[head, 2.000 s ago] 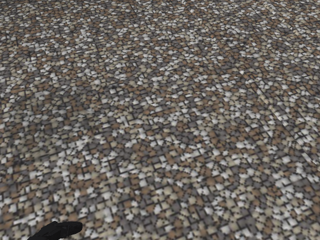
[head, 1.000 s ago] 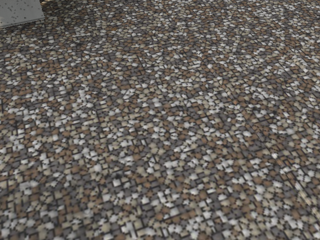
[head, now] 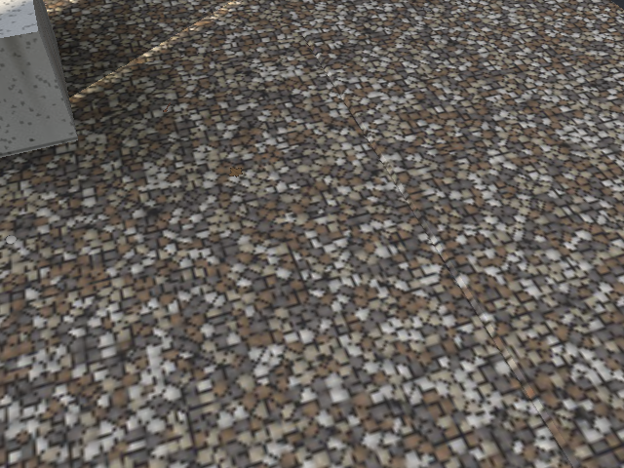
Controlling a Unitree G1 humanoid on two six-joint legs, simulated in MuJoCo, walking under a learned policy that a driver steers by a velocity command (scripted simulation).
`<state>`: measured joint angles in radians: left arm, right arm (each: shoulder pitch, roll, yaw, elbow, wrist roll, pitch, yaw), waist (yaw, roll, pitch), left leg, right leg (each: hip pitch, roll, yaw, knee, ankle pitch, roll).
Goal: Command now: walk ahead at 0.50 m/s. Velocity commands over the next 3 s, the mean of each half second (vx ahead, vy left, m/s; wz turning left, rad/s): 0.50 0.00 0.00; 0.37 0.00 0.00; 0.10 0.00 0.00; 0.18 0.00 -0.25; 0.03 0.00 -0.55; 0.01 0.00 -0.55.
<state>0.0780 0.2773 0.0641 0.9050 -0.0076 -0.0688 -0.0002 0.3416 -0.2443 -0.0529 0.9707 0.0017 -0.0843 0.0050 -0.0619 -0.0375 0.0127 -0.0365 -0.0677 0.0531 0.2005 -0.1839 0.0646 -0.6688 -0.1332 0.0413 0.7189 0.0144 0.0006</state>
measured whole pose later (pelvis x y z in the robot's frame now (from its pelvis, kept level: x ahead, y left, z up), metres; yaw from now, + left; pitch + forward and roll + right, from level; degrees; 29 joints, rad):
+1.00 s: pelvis +0.54 +0.00 +0.00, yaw +0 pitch +1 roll +0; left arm 0.13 0.27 0.06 0.96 0.00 -0.03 0.03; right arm 0.18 -0.22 -0.04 0.99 -0.02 -0.07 0.01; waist -0.02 -0.04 0.06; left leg -0.25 -0.04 0.07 0.35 -0.13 0.07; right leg -0.52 -0.08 0.04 0.84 -0.30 0.03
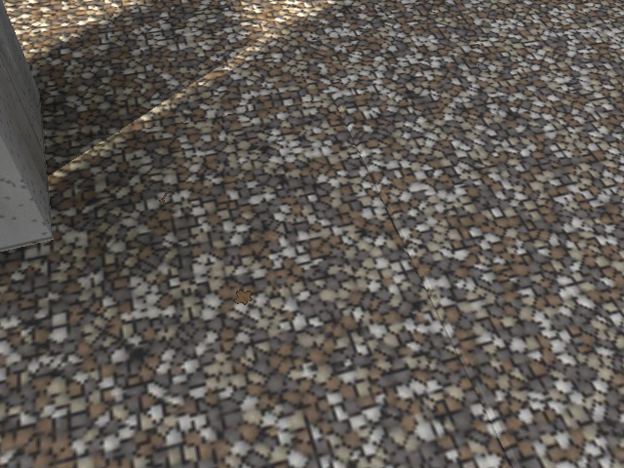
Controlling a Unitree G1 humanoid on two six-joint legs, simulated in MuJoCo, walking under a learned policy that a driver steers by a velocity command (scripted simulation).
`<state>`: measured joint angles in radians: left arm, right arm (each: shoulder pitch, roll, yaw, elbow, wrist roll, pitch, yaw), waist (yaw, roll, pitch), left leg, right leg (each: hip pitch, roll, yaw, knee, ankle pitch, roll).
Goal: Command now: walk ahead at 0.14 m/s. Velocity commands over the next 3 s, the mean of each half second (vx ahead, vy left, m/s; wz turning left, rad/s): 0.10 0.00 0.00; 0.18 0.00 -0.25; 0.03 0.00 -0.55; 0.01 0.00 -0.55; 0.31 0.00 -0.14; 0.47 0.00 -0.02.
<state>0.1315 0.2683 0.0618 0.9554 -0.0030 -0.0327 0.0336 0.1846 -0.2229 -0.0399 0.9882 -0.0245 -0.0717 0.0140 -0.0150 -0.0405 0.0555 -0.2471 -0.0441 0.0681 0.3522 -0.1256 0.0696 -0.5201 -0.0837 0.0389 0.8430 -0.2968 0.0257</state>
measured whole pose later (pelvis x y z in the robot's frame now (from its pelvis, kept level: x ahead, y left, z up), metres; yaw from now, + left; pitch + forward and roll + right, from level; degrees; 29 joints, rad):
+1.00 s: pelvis +0.19 -0.09 -0.01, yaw -9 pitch +1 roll +2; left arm 0.09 0.25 0.07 0.89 0.00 -0.03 -0.01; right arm 0.14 -0.28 -0.08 0.92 0.00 -0.02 -0.07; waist 0.00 0.02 0.05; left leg -0.49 0.02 -0.04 1.18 -0.48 -0.05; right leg -0.35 0.07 0.02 0.51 -0.18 -0.08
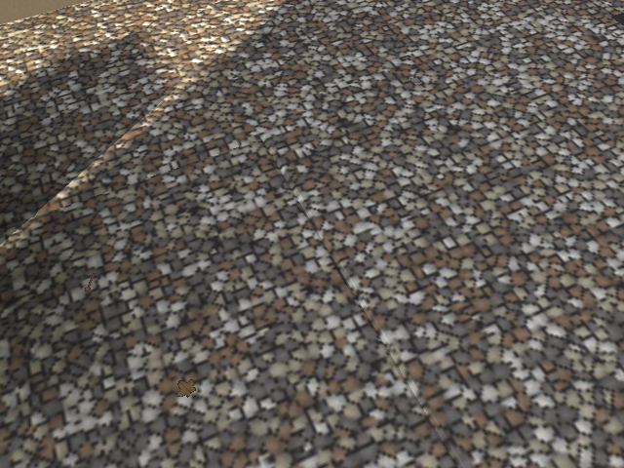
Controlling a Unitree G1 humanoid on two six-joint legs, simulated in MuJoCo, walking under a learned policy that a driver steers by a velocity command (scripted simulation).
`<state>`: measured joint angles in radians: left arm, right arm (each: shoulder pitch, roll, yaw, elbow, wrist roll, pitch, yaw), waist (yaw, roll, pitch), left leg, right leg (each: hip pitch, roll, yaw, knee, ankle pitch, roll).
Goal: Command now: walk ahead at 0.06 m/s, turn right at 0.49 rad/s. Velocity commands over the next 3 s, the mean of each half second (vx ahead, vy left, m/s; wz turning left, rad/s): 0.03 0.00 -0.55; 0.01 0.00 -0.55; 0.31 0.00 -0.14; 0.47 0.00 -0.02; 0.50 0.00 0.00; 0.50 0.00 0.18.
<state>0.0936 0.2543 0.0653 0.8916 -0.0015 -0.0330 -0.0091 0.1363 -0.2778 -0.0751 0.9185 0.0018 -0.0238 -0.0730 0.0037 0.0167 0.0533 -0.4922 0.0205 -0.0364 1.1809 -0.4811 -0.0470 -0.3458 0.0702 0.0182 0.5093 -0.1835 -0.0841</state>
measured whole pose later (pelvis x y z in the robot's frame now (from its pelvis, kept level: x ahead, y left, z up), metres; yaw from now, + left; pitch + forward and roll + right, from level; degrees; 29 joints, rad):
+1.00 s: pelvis +0.04 -0.02 +0.01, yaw -34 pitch +2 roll +2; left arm 0.17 0.29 0.06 0.68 0.00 0.01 0.01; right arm 0.13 -0.35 -0.09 0.79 0.00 0.01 -0.04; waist 0.00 0.05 0.06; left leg -0.54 0.03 -0.01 1.11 -0.39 -0.06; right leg -0.27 0.04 0.04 0.46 -0.21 -0.06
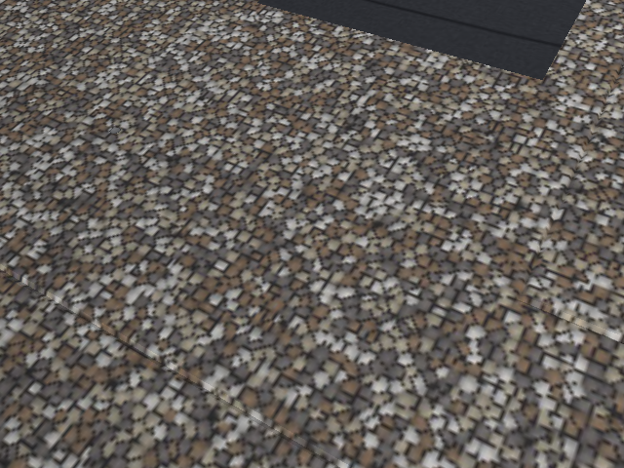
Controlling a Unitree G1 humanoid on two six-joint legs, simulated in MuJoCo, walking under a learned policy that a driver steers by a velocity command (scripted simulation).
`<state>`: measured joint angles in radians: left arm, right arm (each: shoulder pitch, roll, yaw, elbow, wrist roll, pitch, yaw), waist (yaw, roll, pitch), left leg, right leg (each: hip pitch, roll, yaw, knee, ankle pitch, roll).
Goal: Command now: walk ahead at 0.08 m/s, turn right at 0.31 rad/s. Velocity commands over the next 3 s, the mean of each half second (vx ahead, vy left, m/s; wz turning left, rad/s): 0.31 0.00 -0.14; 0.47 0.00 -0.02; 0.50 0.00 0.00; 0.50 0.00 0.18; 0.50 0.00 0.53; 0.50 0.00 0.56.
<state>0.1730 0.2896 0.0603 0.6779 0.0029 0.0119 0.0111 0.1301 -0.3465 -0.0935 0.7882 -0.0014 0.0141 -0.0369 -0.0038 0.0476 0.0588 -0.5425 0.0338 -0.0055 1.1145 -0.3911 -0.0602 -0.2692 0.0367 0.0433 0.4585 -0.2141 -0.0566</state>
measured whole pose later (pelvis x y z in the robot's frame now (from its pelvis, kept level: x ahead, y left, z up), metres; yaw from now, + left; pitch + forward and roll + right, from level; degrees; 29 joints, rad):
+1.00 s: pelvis +0.40 -0.02 -0.01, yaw -2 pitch +1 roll -1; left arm 0.23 0.28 0.05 0.74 0.00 -0.08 -0.04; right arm 0.28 -0.31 -0.04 0.77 0.02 -0.08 0.00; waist 0.00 0.03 0.04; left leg -0.47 0.08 -0.04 1.16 -0.34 0.02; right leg -0.30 0.06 -0.05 0.43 -0.15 -0.07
